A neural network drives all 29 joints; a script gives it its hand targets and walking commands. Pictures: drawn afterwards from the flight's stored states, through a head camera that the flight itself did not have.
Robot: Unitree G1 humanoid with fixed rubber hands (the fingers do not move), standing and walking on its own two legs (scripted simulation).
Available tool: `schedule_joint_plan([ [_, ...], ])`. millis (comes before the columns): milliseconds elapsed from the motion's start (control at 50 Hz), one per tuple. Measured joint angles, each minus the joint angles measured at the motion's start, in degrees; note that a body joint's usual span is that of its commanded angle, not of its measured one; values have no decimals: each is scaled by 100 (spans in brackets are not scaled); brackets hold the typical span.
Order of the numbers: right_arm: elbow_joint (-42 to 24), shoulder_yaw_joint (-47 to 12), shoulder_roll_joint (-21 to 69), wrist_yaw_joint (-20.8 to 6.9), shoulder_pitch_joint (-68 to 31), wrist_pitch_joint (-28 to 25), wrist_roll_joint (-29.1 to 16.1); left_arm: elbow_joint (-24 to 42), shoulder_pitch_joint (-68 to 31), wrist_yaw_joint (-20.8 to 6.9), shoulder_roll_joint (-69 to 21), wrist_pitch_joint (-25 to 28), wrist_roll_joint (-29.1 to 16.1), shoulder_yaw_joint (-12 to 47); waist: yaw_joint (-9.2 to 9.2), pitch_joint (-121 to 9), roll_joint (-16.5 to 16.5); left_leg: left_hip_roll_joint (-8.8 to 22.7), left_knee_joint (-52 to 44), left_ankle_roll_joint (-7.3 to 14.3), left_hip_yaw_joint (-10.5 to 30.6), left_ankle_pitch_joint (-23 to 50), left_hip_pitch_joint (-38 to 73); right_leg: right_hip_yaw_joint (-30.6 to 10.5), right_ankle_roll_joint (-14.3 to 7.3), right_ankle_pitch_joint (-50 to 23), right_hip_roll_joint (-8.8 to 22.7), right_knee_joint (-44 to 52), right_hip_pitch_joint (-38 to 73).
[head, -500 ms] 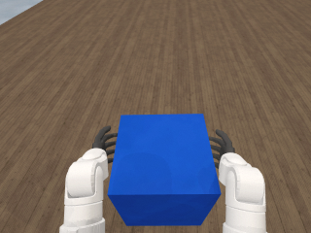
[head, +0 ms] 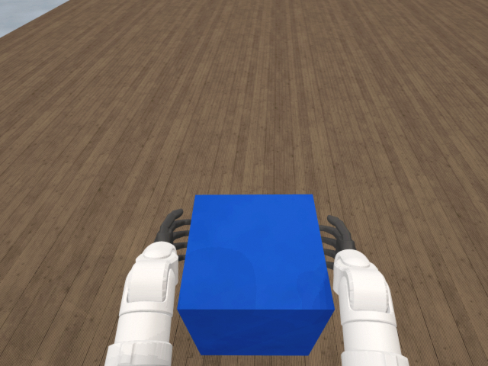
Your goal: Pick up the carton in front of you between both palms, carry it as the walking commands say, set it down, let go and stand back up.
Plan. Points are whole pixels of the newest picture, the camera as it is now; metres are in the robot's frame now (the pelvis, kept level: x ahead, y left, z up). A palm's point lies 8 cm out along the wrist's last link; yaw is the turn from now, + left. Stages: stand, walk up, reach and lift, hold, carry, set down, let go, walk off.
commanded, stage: carry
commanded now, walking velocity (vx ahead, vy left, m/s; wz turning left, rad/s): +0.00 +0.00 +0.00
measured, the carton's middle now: (254, 278) +0.28 +0.00 -0.04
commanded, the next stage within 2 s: hold in 0.78 s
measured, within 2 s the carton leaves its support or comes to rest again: neither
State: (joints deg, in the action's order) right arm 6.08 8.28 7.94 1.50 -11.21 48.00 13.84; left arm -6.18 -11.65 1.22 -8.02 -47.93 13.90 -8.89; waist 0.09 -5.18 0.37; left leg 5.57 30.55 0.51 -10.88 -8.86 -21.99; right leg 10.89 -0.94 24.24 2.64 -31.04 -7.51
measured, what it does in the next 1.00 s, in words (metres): stands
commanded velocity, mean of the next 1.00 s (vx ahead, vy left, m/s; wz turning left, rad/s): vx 0.00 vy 0.00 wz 0.00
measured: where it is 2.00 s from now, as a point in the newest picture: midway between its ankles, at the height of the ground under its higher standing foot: outside the picture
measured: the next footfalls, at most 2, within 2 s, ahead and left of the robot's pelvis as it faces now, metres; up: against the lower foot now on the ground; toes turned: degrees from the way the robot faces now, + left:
none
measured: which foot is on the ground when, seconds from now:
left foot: down 0.00-1.00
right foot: down 0.00-1.00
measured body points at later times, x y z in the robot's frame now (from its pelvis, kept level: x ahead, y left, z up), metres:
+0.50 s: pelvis -0.02 -0.01 +0.00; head -0.03 -0.01 +0.45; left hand +0.29 +0.15 +0.03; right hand +0.29 -0.16 +0.03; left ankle +0.08 +0.12 -0.73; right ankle -0.08 -0.09 -0.73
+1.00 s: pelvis -0.02 +0.01 +0.01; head -0.03 +0.01 +0.46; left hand +0.30 +0.09 +0.04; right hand +0.24 -0.20 +0.03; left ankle +0.08 +0.16 -0.73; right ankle -0.08 -0.09 -0.73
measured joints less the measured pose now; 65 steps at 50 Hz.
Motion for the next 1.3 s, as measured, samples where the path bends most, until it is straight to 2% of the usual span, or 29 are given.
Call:
schedule_joint_plan([
  [100, 672, 294, 59, -57, -307, -594, 178, -674, -319, -55, -65, 587, 198, -287, -10, 70, -8, 22, -51, 5, 8, 100, -47, 5, -24, -53, -22, -35, -87],
  [200, 786, 424, 91, -61, -439, -907, 187, -780, -447, -59, -97, 895, 217, -408, -16, 153, -4, 31, -70, 7, 15, 165, -113, 12, -40, -67, -25, -100, -188],
  [340, 381, 259, 54, -5, -275, -726, 24, -375, -282, 0, -57, 712, 42, -229, 8, 166, 7, 38, -39, -2, 20, 178, -178, 17, -55, -31, -15, -203, -281],
  [780, 401, 234, 48, -6, -254, -593, 49, -401, -246, -8, -49, 602, 65, -211, -7, 131, -2, 86, -57, -60, 51, 241, -174, 59, -116, -21, -47, -262, -301],
  [820, 554, 212, 64, -43, -297, -756, 69, -290, -167, 12, -35, 644, 91, -217, 83, 411, 85, -111, -313, -53, 421, 304, 205, -153, -207, -129, -82, -110, -49],
  [880, 754, 106, 60, -99, -291, -991, 137, -151, 27, 25, 5, 741, 80, -202, 164, 724, 141, -295, -712, -134, 1135, 443, 723, -588, -121, -429, -233, 369, 337],
  [920, 820, 147, 58, -122, -290, -1069, 141, -204, 44, 18, 6, 813, 77, -194, 111, 806, 110, -321, -877, -149, 1474, 489, 946, -819, -110, -608, -343, 607, 479],
  [980, 839, 268, 55, -94, -286, -1107, 114, -417, -103, 19, -21, 886, 131, -184, -14, 839, 99, -341, -1036, -244, 1689, 339, 1150, -1098, -79, -744, -421, 747, 550],
  [1040, 1027, 468, 77, -92, -425, -1135, 149, -778, -415, -5, -89, 934, 270, -348, 9, 831, 123, -361, -1066, -307, 1648, 316, 1244, -1386, -14, -801, -444, 733, 520],
  [1100, 1549, 778, 40, -221, -819, -1277, 326, -1251, -857, -39, -216, 1025, 491, -719, 146, 836, 145, -396, -959, -377, 1550, 269, 1184, -1591, 52, -782, -435, 566, 365],
  [1180, 2468, 1318, -26, -474, -1588, -1636, 763, -1747, -1427, -15, -434, 1251, 851, -1377, 298, 918, 181, -496, -637, -330, 1466, 185, 840, -1735, 127, -677, -381, 190, -38],
  [1300, 3279, 2002, -79, -699, -2451, -2330, 1383, -2028, -1922, 4, -621, 1848, 1212, -1985, 330, 1052, 180, -610, -2, -237, 1446, 90, -286, -1832, 151, -537, -370, -465, -1170],
])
